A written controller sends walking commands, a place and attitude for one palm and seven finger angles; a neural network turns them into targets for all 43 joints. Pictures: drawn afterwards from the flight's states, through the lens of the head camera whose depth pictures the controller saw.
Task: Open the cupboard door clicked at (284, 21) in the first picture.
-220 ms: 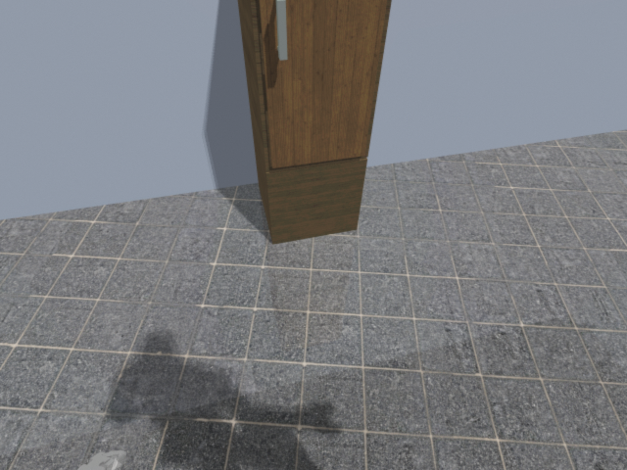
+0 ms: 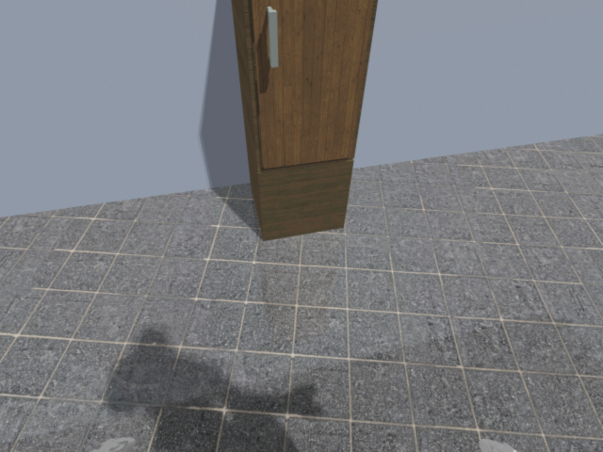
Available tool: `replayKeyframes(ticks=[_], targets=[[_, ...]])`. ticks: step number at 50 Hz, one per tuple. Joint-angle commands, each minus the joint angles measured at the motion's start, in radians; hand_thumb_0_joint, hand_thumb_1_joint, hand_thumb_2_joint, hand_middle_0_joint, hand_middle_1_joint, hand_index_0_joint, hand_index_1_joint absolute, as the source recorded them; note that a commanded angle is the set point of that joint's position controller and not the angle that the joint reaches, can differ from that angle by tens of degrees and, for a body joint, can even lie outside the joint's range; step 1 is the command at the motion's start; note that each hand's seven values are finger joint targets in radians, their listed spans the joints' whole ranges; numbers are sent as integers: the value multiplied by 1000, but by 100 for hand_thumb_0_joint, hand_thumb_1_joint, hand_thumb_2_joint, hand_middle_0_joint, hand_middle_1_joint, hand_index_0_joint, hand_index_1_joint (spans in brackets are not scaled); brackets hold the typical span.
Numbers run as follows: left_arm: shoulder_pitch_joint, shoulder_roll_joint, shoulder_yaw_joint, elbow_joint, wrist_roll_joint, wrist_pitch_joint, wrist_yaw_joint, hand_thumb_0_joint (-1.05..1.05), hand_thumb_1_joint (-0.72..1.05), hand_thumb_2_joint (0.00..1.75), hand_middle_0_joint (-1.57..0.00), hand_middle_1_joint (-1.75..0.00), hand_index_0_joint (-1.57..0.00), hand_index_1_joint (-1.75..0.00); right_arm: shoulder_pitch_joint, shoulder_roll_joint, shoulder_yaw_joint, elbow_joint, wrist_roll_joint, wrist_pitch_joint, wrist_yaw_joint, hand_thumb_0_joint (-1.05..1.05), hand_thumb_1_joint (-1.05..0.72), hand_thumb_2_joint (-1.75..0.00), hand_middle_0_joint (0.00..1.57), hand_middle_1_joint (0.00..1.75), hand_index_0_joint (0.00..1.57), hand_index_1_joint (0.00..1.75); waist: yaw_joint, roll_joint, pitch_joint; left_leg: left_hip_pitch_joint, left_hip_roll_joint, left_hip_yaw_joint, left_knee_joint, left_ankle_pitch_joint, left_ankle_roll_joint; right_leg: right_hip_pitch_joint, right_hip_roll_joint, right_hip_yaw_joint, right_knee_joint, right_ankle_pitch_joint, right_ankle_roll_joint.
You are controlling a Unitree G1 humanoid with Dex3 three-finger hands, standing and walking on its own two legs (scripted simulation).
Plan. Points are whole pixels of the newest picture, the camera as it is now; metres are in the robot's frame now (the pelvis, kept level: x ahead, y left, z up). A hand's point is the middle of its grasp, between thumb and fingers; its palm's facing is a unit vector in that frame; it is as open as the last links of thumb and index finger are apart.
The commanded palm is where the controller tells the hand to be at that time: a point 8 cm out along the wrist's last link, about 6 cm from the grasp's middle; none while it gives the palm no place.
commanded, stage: stand and wait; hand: left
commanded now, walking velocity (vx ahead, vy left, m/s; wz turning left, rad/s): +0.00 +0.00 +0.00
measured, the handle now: (271, 37) +1.10 +0.15 +0.12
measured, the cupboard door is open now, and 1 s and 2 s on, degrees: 0 0 0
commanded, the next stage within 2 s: look at it before walking up in 0.64 s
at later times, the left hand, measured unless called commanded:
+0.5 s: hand out of the picture +0.05 +0.24 -0.15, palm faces -0.03 -0.94 -0.34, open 7.4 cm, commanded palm none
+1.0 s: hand out of the picture +0.05 +0.23 -0.15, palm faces -0.04 -0.95 -0.32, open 7.4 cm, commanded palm none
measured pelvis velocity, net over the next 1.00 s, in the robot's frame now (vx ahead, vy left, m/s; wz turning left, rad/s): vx -0.02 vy -0.01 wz -0.01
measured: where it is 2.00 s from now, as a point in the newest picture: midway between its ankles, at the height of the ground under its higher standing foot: outside the picture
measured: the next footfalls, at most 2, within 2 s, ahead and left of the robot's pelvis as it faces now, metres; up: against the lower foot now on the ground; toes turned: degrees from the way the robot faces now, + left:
none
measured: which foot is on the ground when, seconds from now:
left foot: down 0.00-1.00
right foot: down 0.00-1.00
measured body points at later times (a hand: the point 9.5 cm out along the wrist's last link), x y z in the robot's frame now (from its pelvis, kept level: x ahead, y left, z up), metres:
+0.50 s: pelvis -0.02 -0.01 +0.00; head -0.02 -0.01 +0.45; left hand +0.05 +0.29 -0.13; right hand +0.04 -0.31 -0.13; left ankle -0.01 +0.11 -0.74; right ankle -0.01 -0.13 -0.74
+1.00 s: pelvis -0.02 -0.01 +0.01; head -0.03 -0.01 +0.46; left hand +0.05 +0.28 -0.13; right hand +0.04 -0.31 -0.13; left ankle -0.01 +0.11 -0.74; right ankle -0.01 -0.13 -0.74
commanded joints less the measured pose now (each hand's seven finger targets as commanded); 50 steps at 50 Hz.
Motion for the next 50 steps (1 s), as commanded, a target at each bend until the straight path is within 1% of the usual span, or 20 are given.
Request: replayKeyframes(ticks=[1, 3, 5, 6, 7, 9, 10, 14, 17, 20, 25, 27, 30, 33, 34, 38, 39, 42, 48, 50], targets=[[-45, 205, 49, -57, -5, -25, 20, 0, 90, 90, -20, -30, -20, -30, -45, -210, -47, -54, -3, -27, -15, 0, -90, -90, 20, 30, 20, 30, -5, 1, -48, 10, 116, -81, -88, 245, 32, 15, -90, 73, -87, 227, -48], [-44, 203, 49, -49, -6, -26, 19, 0, 90, 90, -20, -30, -20, -30, -45, -211, -47, -45, -3, -28, -15, 0, -90, -90, 20, 30, 20, 30, -6, 5, -57, 17, 116, -84, -93, 234, 30, 19, -89, 76, -94, 216, -47], [-38, 205, 48, -42, -6, -25, 19, 0, 90, 90, -20, -30, -20, -30, -50, -209, -45, -36, -1, -26, -14, 0, -90, -90, 20, 30, 20, 30, -2, 18, -43, 12, 117, -82, -99, 210, 30, 13, -91, 79, -107, 194, -47], [-41, 205, 48, -37, -5, -25, 18, 0, 90, 90, -20, -30, -20, -30, -44, -207, -44, -31, -1, -26, -14, 0, -90, -90, 20, 30, 20, 30, -6, 7, -44, 8, 117, -85, -105, 198, 29, 14, -89, 81, -111, 185, -47], [-39, 202, 47, -33, -6, -25, 18, 0, 90, 90, -20, -30, -20, -30, -42, -210, -44, -25, -1, -27, -14, 0, -90, -90, 20, 30, 20, 30, -4, 19, -48, 12, 117, -87, -110, 198, 29, 19, -90, 82, -113, 181, -47], [-33, 203, 48, -26, -5, -27, 18, 0, 90, 90, -20, -30, -20, -30, -41, -209, -44, -19, 0, -25, -14, 0, -90, -90, 20, 30, 20, 30, -3, 2, -39, 13, 118, -86, -109, 191, 28, 13, -90, 84, -122, 178, -48], [-32, 203, 47, -20, -6, -27, 18, 0, 90, 90, -20, -30, -20, -30, -38, -208, -43, -11, 0, -26, -14, 0, -90, -90, 20, 30, 20, 30, -4, 10, -41, 12, 118, -88, -113, 183, 27, 17, -93, 88, -127, 172, -48], [-31, 204, 47, -4, -6, -28, 18, 0, 90, 90, -20, -30, -20, -30, -26, -211, -41, 8, 2, -25, -13, 0, -90, -90, 20, 30, 20, 30, -5, 6, -43, 12, 122, -91, -125, 166, 24, 22, -92, 88, -139, 149, -48], [-28, 204, 45, 11, -7, -27, 18, 0, 90, 90, -20, -30, -20, -30, -23, -210, -40, 25, 2, -24, -13, 0, -90, -90, 20, 30, 20, 30, -3, 14, -22, 2, 122, -91, -138, 135, 22, 13, -92, 97, -155, 114, -48], [-26, 205, 45, 21, -7, -28, 18, 0, 90, 90, -20, -30, -20, -30, -14, -211, -39, 35, 3, -25, -13, 0, -90, -90, 20, 30, 20, 30, -3, -1, -23, 2, 123, -96, -142, 138, 22, 15, -92, 100, -159, 112, -49], [-24, 206, 44, 31, -7, -28, 18, 0, 90, 90, -20, -30, -20, -30, -5, -212, -38, 51, 3, -24, -12, 0, -90, -90, 20, 30, 20, 30, -2, 3, -12, -1, 123, -95, -151, 113, 19, 5, -95, 104, -175, 75, -49], [-27, 205, 44, 34, -6, -28, 18, 0, 90, 90, -20, -30, -20, -30, 0, -212, -37, 55, 3, -24, -11, 0, -90, -90, 20, 30, 20, 30, -4, -7, -10, -2, 124, -95, -157, 104, 18, 2, -92, 110, -179, 61, -48], [-25, 205, 44, 35, -6, -27, 17, 0, 90, 90, -20, -30, -20, -30, 2, -212, -37, 58, 3, -24, -11, 0, -90, -90, 20, 30, 20, 30, -1, 8, 4, -13, 124, -99, -163, 86, 19, -5, -91, 110, -185, 37, -47], [-24, 204, 45, 36, -6, -28, 17, 0, 90, 90, -20, -30, -20, -30, 5, -209, -37, 61, 1, -23, -10, 0, -90, -90, 20, 30, 20, 30, -2, -2, 8, -11, 121, -98, -162, 83, 16, -16, -92, 113, -192, 24, -47], [-25, 206, 46, 35, -5, -29, 17, 0, 90, 90, -20, -30, -20, -30, 6, -208, -39, 60, 3, -22, -10, 0, -90, -90, 20, 30, 20, 30, -3, -14, 7, -10, 121, -96, -158, 85, 16, -18, -92, 115, -194, 23, -48], [-26, 203, 45, 35, -5, -30, 17, 0, 90, 90, -20, -30, -20, -30, 7, -209, -39, 64, 2, -26, -10, 0, -90, -90, 20, 30, 20, 30, -3, 4, -6, -3, 125, -96, -159, 112, 15, -7, -93, 112, -189, 58, -47], [-25, 206, 47, 33, -4, -31, 18, 0, 90, 90, -20, -30, -20, -30, 8, -208, -39, 62, 3, -25, -10, 0, -90, -90, 20, 30, 20, 30, -3, -9, -10, -1, 125, -97, -156, 116, 15, -4, -92, 112, -189, 64, -48], [-22, 202, 44, 37, -5, -31, 18, 0, 90, 90, -20, -30, -20, -30, 3, -208, -38, 64, 2, -26, -10, 0, -90, -90, 20, 30, 20, 30, -3, 11, -10, 7, 127, -96, -161, 121, 15, -7, -93, 109, -188, 74, -47], [-23, 202, 45, 38, -5, -31, 17, 0, 90, 90, -20, -30, -20, -30, -1, -208, -38, 65, 3, -26, -11, 0, -90, -90, 20, 30, 20, 30, -3, 6, -3, 8, 129, -94, -164, 123, 14, -6, -91, 111, -191, 85, -46], [-23, 203, 45, 38, -4, -31, 17, 0, 90, 90, -20, -30, -20, -30, 3, -210, -38, 63, 4, -26, -11, 0, -90, -90, 20, 30, 20, 30, -4, 3, -13, 11, 130, -96, -164, 133, 15, 3, -91, 110, -188, 98, -47]])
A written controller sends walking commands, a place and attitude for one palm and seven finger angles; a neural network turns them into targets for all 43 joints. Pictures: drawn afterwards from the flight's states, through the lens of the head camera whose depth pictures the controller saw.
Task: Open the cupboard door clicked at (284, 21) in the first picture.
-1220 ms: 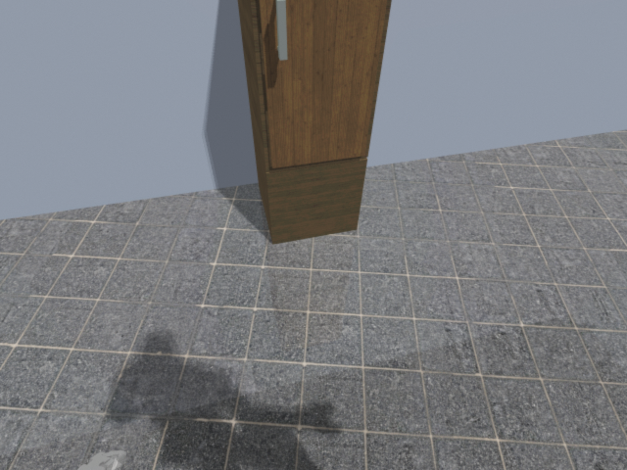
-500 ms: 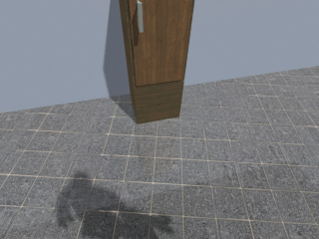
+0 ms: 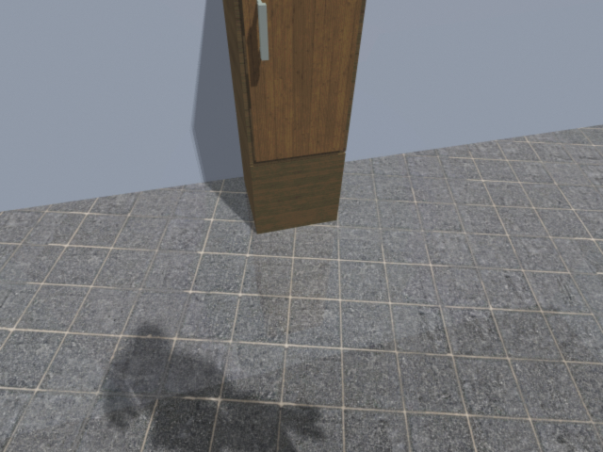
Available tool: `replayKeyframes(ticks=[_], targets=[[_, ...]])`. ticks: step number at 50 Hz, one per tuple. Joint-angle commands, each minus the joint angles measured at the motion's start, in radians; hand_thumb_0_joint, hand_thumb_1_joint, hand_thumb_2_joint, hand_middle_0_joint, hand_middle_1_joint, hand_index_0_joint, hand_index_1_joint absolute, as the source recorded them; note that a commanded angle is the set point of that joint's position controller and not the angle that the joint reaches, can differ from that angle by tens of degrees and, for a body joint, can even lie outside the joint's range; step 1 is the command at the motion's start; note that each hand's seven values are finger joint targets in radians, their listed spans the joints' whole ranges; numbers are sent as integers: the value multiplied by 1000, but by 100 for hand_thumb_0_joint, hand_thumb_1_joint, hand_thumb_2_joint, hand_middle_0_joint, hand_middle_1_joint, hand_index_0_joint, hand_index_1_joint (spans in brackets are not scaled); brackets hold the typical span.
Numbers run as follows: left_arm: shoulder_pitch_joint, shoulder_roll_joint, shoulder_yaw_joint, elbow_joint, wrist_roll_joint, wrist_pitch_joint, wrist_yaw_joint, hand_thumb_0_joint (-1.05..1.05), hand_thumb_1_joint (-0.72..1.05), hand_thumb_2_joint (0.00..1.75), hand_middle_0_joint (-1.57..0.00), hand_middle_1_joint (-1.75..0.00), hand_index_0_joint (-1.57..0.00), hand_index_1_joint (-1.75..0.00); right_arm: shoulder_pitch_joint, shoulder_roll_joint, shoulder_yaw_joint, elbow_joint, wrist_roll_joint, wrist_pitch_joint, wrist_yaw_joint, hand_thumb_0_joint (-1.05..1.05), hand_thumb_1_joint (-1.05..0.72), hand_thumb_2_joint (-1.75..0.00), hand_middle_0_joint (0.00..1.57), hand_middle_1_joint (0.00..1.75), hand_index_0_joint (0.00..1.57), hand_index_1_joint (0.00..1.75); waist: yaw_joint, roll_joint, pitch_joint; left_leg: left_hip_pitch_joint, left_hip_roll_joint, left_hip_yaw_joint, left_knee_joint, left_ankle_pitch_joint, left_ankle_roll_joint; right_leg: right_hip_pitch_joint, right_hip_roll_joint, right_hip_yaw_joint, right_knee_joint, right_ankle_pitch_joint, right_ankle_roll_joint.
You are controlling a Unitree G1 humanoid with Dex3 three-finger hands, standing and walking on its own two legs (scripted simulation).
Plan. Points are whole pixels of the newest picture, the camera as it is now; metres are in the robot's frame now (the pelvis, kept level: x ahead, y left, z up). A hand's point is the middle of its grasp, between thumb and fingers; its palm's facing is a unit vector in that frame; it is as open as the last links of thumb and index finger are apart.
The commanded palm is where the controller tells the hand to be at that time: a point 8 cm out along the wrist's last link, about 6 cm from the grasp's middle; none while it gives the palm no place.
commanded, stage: look at it before walking up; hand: left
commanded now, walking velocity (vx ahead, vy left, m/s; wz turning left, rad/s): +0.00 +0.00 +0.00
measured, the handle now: (262, 30) +1.12 +0.18 +0.11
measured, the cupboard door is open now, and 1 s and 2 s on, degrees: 0 0 0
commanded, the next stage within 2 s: walk to a spot facing it in 0.22 s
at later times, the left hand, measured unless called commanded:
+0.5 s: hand out of the picture +0.08 +0.24 -0.16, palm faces -0.05 -0.95 -0.32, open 7.4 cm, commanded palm none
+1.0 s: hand out of the picture +0.03 +0.16 -0.16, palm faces -0.21 -0.96 -0.20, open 7.4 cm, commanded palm none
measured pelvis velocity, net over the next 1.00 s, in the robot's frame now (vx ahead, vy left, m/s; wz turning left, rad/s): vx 0.04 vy -0.03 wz -0.32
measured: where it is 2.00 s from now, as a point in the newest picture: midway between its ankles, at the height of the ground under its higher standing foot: (313, 426)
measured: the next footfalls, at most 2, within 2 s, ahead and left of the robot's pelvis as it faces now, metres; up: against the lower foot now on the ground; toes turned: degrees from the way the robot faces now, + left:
left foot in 1.24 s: +0.29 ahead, +0.06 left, +0.00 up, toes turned -22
right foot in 1.90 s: +0.38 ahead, -0.17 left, +0.00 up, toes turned -58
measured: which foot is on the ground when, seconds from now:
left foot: down 0.00-0.72, up 0.74-1.00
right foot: down 0.00-1.00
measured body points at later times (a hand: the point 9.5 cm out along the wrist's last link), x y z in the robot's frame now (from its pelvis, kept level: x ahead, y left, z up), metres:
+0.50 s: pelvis +0.01 +0.00 +0.00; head +0.01 +0.01 +0.45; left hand +0.08 +0.29 -0.14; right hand +0.08 -0.28 -0.14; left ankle +0.01 +0.13 -0.74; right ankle +0.02 -0.12 -0.74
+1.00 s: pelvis +0.04 -0.03 +0.00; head +0.06 -0.04 +0.45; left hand +0.05 +0.21 -0.14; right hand +0.07 -0.30 -0.14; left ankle +0.13 +0.11 -0.66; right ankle -0.01 -0.10 -0.74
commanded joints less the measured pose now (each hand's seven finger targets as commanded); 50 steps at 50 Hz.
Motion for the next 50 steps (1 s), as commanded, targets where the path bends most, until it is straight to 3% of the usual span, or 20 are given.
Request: replayKeyframes(ticks=[1, 8, 18, 21, 22, 28, 29, 30, 32, 34, 35, 36, 37, 38, 39, 40, 41, 43, 45, 50], targets=[[-41, 201, 36, -62, -6, -22, 18, 0, 90, 90, -20, -30, -20, -30, -51, -206, -33, -65, -3, -28, -14, 0, -90, -90, 20, 30, 20, 30, 4, 19, -37, 1, 105, -94, -73, 58, 38, -9, -117, 109, -93, 21, -26], [-40, 202, 37, -60, -5, -22, 18, 0, 90, 90, -20, -30, -20, -30, -54, -207, -33, -64, -3, -27, -13, 0, -90, -90, 20, 30, 20, 30, 4, 11, -32, 0, 106, -93, -78, 54, 38, -5, -117, 109, -99, 22, -25], [-42, 209, 41, -66, -6, -22, 17, 0, 90, 90, -20, -30, -20, -30, -59, -213, -38, -69, -4, -30, -19, 0, -90, -90, 20, 30, 20, 30, 3, 11, -64, 51, 116, -69, -46, 147, 34, 8, -118, 115, -71, 174, -31], [14, 106, 30, -70, -7, 10, 22, 0, 90, 90, -20, -30, -20, -30, 6, -96, -24, -70, -5, -9, -26, 0, -90, -90, 20, 30, 20, 30, -3, -2, -56, 43, 120, -18, 12, 146, 16, -34, -115, 134, -13, 239, -22], [21, 104, 32, -79, -5, 19, 22, 0, 90, 90, -20, -30, -20, -30, 20, -95, -28, -79, -4, -3, -28, 0, -90, -90, 20, 30, 20, 30, -4, -8, -47, 38, 125, -7, 22, 135, 14, -53, -108, 136, 7, 242, -20], [46, 86, 54, -152, 1, 45, 7, 0, 90, 90, -20, -30, -20, -30, 6, -131, -66, -158, -9, 14, -35, 0, -90, -90, 20, 30, 20, 30, 3, 95, -3, -8, 215, -45, 3, 14, 62, -198, -27, 106, 185, 110, -5], [57, 76, 57, -160, 1, 48, 4, 0, 90, 90, -20, -30, -20, -30, 0, -139, -73, -171, -8, 14, -34, 0, -90, -90, 20, 30, 20, 30, 8, 138, -1, -33, 253, -61, -14, 17, 84, -200, -10, 80, 262, 45, 1], [81, 57, 60, -164, 2, 52, 0, 0, 90, 90, -20, -30, -20, -30, 0, -142, -76, -178, -10, 11, -31, 0, -90, -90, 20, 30, 20, 30, 15, 178, -18, -49, 306, -91, -55, -32, 121, -196, 11, 33, 368, -150, 10], [112, 36, 72, -177, 4, 55, -12, 0, 90, 90, -20, -30, -20, -30, -36, -146, -85, -201, -12, 5, -25, 0, -90, -90, 20, 30, 20, 30, 32, 229, -31, -96, 372, -104, -102, -209, 164, -170, -28, 4, 464, -301, 15], [189, 28, 81, -169, 10, 46, -23, 0, 90, 90, -20, -30, -20, -30, -78, -142, -89, -223, -16, 7, -19, 0, -90, -90, 20, 30, 20, 30, 83, 144, -27, -204, 333, -35, 8, -374, 116, -38, -27, -15, 332, -255, 4], [280, 23, 86, -142, 13, 35, -21, 0, 90, 90, -20, -30, -20, -30, -94, -117, -85, -226, -17, 15, -14, 0, -90, -90, 20, 30, 20, 30, 132, 26, -1, -310, 260, 39, 188, -443, 65, 67, -12, -2, 185, -216, -7], [343, 109, 101, -135, 26, 13, -7, 0, 90, 90, -20, -30, -20, -30, -70, -26, -68, -249, -8, 22, -7, 0, -90, -90, 20, 30, 20, 30, 141, -330, 31, -506, 90, 166, 566, -496, -19, 113, -203, 386, -114, -425, -78], [368, 159, 102, -144, 12, 3, 12, 0, 90, 90, -20, -30, -20, -30, -133, -5, -58, -303, -17, 8, -3, 0, -90, -90, 20, 30, 20, 30, 142, -386, 100, -646, 15, 83, 751, -455, -28, 47, -348, 724, -282, -376, -158], [341, 143, 104, -158, 6, -4, 21, 0, 90, 90, -20, -30, -20, -30, -140, -37, -66, -311, -18, 0, 1, 0, -90, -90, 20, 30, 20, 30, 109, -233, 120, -629, 64, -12, 779, -326, -15, 32, -345, 656, -289, -362, -184], [301, 112, 105, -161, 4, -17, 24, 0, 90, 90, -20, -30, -20, -30, -118, -35, -71, -290, -14, -5, 4, 0, -90, -90, 20, 30, 20, 30, 82, -202, 100, -605, 87, -2, 796, -245, -12, 28, -308, 636, -276, -347, -163], [269, 82, 95, -168, 2, -26, 21, 0, 90, 90, -20, -30, -20, -30, -97, -38, -73, -273, -16, -15, 6, 0, -90, -90, 20, 30, 20, 30, 60, -101, 84, -574, 102, -16, 789, -184, -16, 15, -280, 574, -231, -295, -178], [254, 55, 86, -174, 0, -36, 17, 0, 90, 90, -20, -30, -20, -30, -81, -30, -74, -263, -19, -18, 9, 0, -90, -90, 20, 30, 20, 30, 45, -62, 74, -546, 106, -12, 767, -131, -25, 5, -253, 498, -211, -207, -182], [279, 36, 83, -163, -1, -49, 12, 0, 90, 90, -20, -30, -20, -30, -55, 1, -74, -249, -19, -15, 12, 0, -90, -90, 20, 30, 20, 30, 32, -30, 44, -511, 97, 8, 735, -63, -39, 15, -207, 403, -193, -70, -175], [302, 25, 85, -151, -2, -56, 11, 0, 90, 90, -20, -30, -20, -30, -32, 22, -77, -245, -18, -13, 13, 0, -90, -90, 20, 30, 20, 30, 25, -65, 38, -522, 95, 15, 720, -16, -49, 37, -181, 354, -192, -6, -163], [362, 7, 88, -125, 4, -62, 16, 0, 90, 90, -20, -30, -20, -30, -91, 37, -74, -282, -16, -21, 13, 0, -90, -90, 20, 30, 20, 30, 51, -89, 26, -574, 97, 16, 640, -1, -62, 115, -182, 373, -184, 27, -181]])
